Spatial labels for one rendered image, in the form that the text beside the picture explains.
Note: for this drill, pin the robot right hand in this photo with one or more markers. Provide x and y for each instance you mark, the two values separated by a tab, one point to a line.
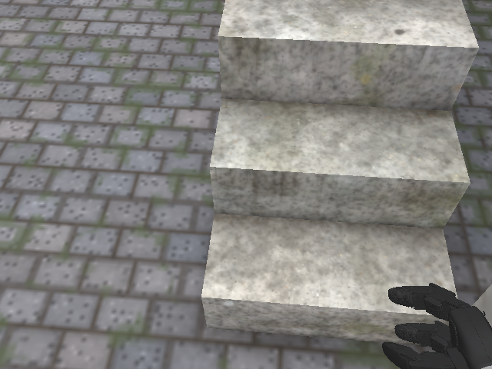
465	344

